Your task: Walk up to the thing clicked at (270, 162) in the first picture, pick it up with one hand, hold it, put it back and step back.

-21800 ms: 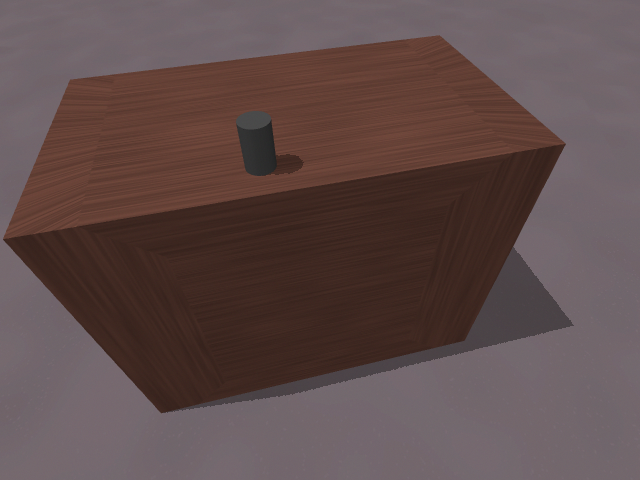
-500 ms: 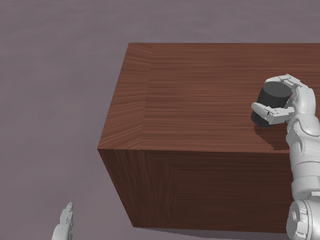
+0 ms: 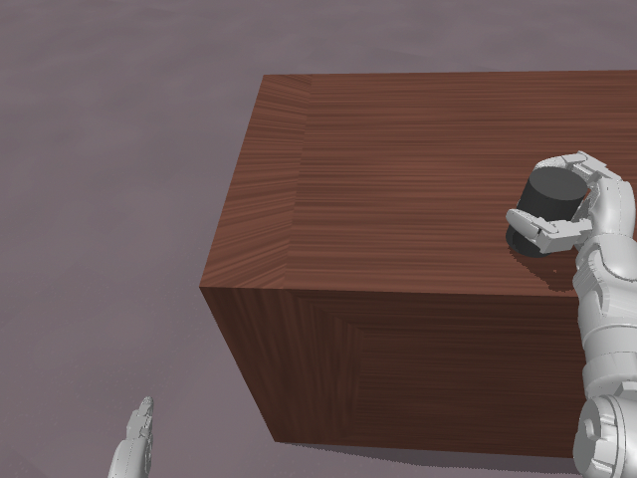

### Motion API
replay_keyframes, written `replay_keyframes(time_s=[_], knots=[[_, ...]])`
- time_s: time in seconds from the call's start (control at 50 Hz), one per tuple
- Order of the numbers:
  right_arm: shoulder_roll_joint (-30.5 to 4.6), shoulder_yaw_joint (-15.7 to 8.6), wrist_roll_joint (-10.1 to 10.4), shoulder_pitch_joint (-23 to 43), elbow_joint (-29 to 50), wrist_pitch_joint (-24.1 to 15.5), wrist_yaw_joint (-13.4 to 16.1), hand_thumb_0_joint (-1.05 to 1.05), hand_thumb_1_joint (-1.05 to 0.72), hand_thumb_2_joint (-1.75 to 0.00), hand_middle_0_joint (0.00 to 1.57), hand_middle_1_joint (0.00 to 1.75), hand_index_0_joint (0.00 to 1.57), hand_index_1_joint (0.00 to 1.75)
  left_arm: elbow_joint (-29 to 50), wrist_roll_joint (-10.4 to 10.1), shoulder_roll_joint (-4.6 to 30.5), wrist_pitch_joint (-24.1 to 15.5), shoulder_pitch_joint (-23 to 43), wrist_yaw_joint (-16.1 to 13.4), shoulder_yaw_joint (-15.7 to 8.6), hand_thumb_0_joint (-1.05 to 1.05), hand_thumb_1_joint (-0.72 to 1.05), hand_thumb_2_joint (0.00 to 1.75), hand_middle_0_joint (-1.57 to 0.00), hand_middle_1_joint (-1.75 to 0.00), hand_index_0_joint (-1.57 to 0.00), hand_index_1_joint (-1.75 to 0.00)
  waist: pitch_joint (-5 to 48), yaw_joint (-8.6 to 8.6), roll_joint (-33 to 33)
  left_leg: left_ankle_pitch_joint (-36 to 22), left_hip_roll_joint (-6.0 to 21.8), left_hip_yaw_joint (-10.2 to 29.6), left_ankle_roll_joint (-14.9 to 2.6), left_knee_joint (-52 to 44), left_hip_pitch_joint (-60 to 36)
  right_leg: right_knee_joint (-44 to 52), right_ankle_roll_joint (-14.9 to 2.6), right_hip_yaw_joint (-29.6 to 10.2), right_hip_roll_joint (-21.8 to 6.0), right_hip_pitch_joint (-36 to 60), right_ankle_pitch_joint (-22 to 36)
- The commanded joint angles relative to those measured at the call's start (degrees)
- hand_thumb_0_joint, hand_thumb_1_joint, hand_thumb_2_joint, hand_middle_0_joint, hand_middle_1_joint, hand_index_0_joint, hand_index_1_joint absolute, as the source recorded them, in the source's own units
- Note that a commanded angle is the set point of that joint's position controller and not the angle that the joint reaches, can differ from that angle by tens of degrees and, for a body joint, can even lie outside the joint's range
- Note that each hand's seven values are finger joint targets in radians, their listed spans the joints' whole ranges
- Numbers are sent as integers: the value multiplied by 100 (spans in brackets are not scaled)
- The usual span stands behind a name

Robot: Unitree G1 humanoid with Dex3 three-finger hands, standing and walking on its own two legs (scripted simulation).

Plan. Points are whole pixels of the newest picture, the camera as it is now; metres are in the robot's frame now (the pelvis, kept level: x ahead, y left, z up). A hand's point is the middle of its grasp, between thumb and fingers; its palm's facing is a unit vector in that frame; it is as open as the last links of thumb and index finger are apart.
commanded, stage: loosen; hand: right
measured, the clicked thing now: (542, 213) +0.43 -0.23 +0.11
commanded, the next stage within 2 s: open in 0.10 s
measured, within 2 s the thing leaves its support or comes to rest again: rests again in 0.38 s
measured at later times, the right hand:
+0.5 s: hand (551, 192) +0.44 -0.24 +0.14, palm faces +0.26 +0.97 +0.01, open 9.7 cm
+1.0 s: hand (573, 176) +0.44 -0.26 +0.16, palm faces +0.29 +0.96 +0.01, open 14.9 cm
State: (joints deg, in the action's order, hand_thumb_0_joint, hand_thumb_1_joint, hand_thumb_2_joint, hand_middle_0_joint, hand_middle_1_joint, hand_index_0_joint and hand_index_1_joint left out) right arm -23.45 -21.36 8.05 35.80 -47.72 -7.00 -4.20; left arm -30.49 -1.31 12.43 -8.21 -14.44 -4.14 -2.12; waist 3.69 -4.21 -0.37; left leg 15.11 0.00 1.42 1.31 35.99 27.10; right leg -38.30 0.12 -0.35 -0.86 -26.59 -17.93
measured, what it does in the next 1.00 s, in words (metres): stands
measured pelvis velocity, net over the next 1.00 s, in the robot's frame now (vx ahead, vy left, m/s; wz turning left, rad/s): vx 0.01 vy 0.00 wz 0.00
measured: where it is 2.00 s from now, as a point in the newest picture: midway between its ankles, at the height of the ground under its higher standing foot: outside the picture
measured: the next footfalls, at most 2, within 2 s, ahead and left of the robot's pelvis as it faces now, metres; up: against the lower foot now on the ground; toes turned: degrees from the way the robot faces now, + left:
none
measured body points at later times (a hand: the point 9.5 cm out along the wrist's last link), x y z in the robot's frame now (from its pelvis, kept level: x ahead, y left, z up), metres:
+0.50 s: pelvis +0.01 +0.00 +0.00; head +0.03 -0.01 +0.45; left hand +0.15 +0.26 -0.07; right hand +0.42 -0.29 +0.14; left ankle +0.03 +0.14 -0.72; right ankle +0.01 -0.12 -0.72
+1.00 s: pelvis +0.01 +0.00 +0.00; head +0.03 +0.00 +0.45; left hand +0.16 +0.28 -0.05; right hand +0.42 -0.31 +0.16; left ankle +0.03 +0.14 -0.72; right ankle +0.01 -0.12 -0.72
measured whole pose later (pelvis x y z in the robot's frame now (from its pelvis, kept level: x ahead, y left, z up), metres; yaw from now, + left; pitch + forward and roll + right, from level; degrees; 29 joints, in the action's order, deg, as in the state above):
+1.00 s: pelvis +0.01 +0.00 +0.00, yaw +0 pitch +6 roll +1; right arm -25.2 -24.3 8.1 36.3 -43.0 -5.6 -4.0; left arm -23.1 -2.1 14.7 -5.2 -17.5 -4.8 -3.5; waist 4.2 -4.1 0.1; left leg 16.5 0.0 1.5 1.2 37.1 26.4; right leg -39.0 0.2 -0.2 -0.8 -25.7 -19.1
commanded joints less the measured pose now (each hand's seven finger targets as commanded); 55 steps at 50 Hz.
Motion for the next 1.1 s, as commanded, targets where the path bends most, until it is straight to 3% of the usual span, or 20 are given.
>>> replay_keyframes(time_s=[0.0, 0.14, 0.16, 0.22, 0.26, 0.34, 0.38, 0.48, 0.52, 0.54, 0.64, 0.7, 0.72, 0.76, 0.78, 0.86, 0.94, 0.98, 1.04, 1.08], knots=[[-1737, -220, 127, 3235, 1852, -578, -15, 0, 4, -92, 118, 114, 121, 114, 832, 14, 852, -284, 214, -104, -375, 0, -49, 2, -6, -5, -7, -4, 2277, -82, 742, -1188, -55, -195, -145, -338, -588, 423, -33, 33, 42, 1202, 1119], [-1676, -236, 146, 3060, 1639, -578, 46, 0, 22, -66, 110, 93, 113, 93, 1062, 5, 885, -293, 476, -121, -338, 0, -50, 3, -6, -5, -7, -4, 2290, 59, 621, -1161, -109, -276, -176, -269, -669, 429, 14, -54, -22, 1082, 1313], [-1655, -275, 146, 2929, 1541, -551, 54, 0, 27, -68, 102, 92, 105, 92, 945, 3, 900, -267, 298, -114, -383, 0, -52, 5, -6, -5, -6, -4, 2237, 40, 634, -1156, -92, -242, -173, -294, -663, 423, 2, -8, 12, 1031, 1215], [-1558, -266, 138, 2781, 1306, -542, 62, 0, 14, -77, 111, 100, 113, 100, 1094, 3, 857, -265, 258, -94, -326, 0, -55, 6, -5, -5, -5, -5, 2076, -15, 472, -977, -96, -252, -157, -318, -613, 479, -23, -8, 2, 887, 945], [-1610, -265, 135, 2830, 1416, -557, 65, 0, 18, -61, 107, 84, 108, 84, 1172, -2, 867, -239, 212, -92, -327, 0, -50, 3, -6, -5, -7, -4, 1982, 35, 396, -882, -92, -259, -151, -335, -616, 504, -33, -4, 5, 836, 847], [-1581, -239, 154, 2891, 1547, -587, 49, 0, 25, -52, 92, 75, 94, 75, 1069, -7, 835, -218, 71, -61, -382, 0, -52, 4, -5, -5, -6, -4, 1919, 9, 557, -912, -90, -240, -156, -305, -541, 469, -23, 17, 15, 878, 870], [-1679, -305, 120, 2736, 1538, -554, 62, 0, 25, -49, 90, 72, 91, 72, 1152, -10, 906, -209, 79, -78, -410, 0, -52, 4, -5, -5, -6, -4, 2158, 48, 408, -1291, -71, -225, -134, -249, -732, 381, -38, 37, 38, 963, 1272], [-1157, -27, 137, 2534, 1146, -425, -50, 0, 27, -38, 78, 59, 78, 59, 1287, -32, 765, -176, 320, -34, -270, 0, -53, 5, -5, -5, -6, -5, 1944, 15, 366, -1244, -74, -246, -140, -248, -551, 358, -30, 16, 11, 892, 1325], [-1276, -77, 138, 2571, 1196, -412, -82, 0, 29, -32, 74, 52, 74, 52, 1280, -33, 802, -156, 234, -47, -301, 0, -53, 5, -5, -5, -5, -5, 2042, -18, 275, -1289, -42, -209, -115, -252, -703, 359, -70, 55, 48, 783, 1237], [-1392, -157, 149, 2548, 1232, -397, -86, 0, 30, -32, 71, 52, 71, 52, 1212, -47, 880, -138, 273, -47, -326, 0, -54, 5, -6, -5, -5, -5, 1928, 57, 271, -1178, -47, -224, -126, -253, -620, 395, -63, 40, 36, 821, 1158], [-1570, -286, 168, 2563, 1351, -401, -60, 0, 31, -28, 61, 44, 61, 44, 1186, -45, 913, -79, -155, -45, -401, 0, -53, 4, -5, -5, -6, -5, 1812, 2, 280, -1020, -73, -249, -126, -290, -553, 447, -64, 39, 32, 809, 990], [-1496, -256, 147, 2536, 1430, -412, -49, 0, 30, -25, 56, 40, 56, 40, 1266, -46, 845, -41, -296, -26, -402, 0, -53, 4, -5, -5, -6, -5, 2024, -21, 294, -1460, -69, -247, -121, -210, -652, 335, -46, 50, 41, 983, 1535], [-1409, -228, 171, 2478, 1508, -413, -49, 0, 30, -24, 53, 38, 52, 38, 1370, -49, 815, -43, -14, -6, -321, 0, -53, 5, -5, -5, -5, -5, 1949, 96, 319, -1404, -67, -252, -130, -200, -657, 356, -41, 45, 39, 937, 1508], [-1255, -154, 166, 2582, 1383, -386, -62, 0, 34, -26, 41, 32, 40, 32, 1157, -37, 772, -24, -140, -12, -336, 0, -50, 3, -6, -5, -6, -4, 1851, -14, 296, -1256, -71, -232, -134, -202, -464, 351, -55, 32, 27, 889, 1320], [-1269, -159, 170, 2525, 1425, -395, -69, 0, 32, -26, 34, 32, 35, 32, 1236, -48, 744, -35, 92, 5, -311, 0, -50, 3, -6, -5, -6, -5, 1797, 68, 416, -1169, -46, -210, -147, -235, -508, 383, -59, 48, 48, 790, 1211], [-2084, -476, 90, 3032, 1999, -442, 16, 0, 35, -22, 26, 25, 26, 25, 1774, -56, 1391, -51, 486, -119, -792, 0, -50, 2, -6, -5, -6, -4, 2485, 71, 412, -1273, -11, -191, -129, -224, -925, 361, -68, 61, 71, 1062, 1220], [-2350, -710, 101, 3061, 2274, -338, 68, 0, 40, -11, 17, 14, 17, 14, 1861, -86, 1043, -49, -8, -161, -489, 0, -51, 3, -5, -5, -6, -4, 2738, 227, 604, -1705, -56, -287, -150, -180, -1247, 342, -4, 16, 49, 1408, 1943], [-2403, -737, 104, 2862, 2172, -153, 30, 0, 44, -8, 14, 11, 14, 11, 1442, -120, 587, 15, -245, -119, -107, 0, -51, 3, -5, -5, -6, -4, 2266, 376, 872, -1579, -52, -284, -172, -277, -1184, 440, 22, 36, 65, 1269, 1906], [-2511, -689, 121, 2815, 1830, 282, -157, 0, 49, -4, 9, 6, 9, 6, 1166, -141, 533, 43, -34, -77, -25, 0, -51, 2, -5, -5, -6, -4, 1670, 364, 959, -1266, -55, -258, -187, -453, -971, 656, 32, 35, 40, 1000, 1556], [-2664, -621, 87, 2954, 1509, 608, -312, 0, 55, -4, 8, 7, 8, 7, 720, -131, 743, 50, -30, -60, -209, 0, -51, 2, -5, -5, -6, -4, 1175, 250, 953, -1025, -40, -220, -185, -574, -741, 797, 5, 57, 56, 772, 1127]])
